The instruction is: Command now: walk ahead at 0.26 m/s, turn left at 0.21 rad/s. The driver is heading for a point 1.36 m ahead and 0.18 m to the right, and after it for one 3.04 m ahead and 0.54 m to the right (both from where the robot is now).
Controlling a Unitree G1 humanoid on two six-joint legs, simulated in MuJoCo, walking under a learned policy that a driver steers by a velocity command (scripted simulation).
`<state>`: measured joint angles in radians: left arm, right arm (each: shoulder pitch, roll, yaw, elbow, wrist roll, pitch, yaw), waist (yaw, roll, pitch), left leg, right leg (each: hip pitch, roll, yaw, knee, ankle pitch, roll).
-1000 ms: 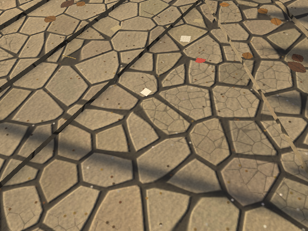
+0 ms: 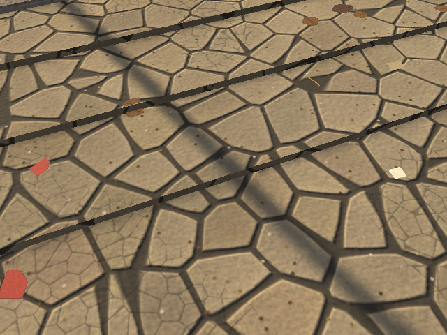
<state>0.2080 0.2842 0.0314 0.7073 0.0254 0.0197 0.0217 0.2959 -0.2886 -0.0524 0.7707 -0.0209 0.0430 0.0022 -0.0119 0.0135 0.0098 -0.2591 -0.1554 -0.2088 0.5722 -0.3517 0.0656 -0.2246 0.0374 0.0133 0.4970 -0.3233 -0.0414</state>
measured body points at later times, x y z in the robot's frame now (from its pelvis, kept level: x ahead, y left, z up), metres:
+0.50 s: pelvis +0.20 +0.04 -0.01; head +0.23 +0.05 +0.44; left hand +0.12 +0.29 -0.15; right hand +0.41 -0.19 -0.10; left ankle +0.28 +0.12 -0.74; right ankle +0.01 -0.09 -0.69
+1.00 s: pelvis +0.48 +0.04 -0.01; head +0.51 +0.03 +0.43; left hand +0.69 +0.26 -0.11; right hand +0.40 -0.21 -0.16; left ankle +0.28 +0.12 -0.73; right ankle +0.60 -0.03 -0.74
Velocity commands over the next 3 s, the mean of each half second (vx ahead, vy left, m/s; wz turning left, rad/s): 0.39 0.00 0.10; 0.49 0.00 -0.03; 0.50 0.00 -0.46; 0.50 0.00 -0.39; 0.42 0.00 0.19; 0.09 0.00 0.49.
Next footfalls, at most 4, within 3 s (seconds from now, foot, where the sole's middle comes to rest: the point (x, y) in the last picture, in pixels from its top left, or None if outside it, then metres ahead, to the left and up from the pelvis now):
0.46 left None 0.32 0.12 -0.77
1.00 right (248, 291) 0.64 -0.03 -0.77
1.52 left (208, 210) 0.96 0.09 -0.77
2.04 right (287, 179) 1.09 -0.21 -0.77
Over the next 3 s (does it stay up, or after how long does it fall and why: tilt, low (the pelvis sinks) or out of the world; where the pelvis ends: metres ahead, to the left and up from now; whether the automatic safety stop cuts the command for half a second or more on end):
stays up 1.28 -0.22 0.04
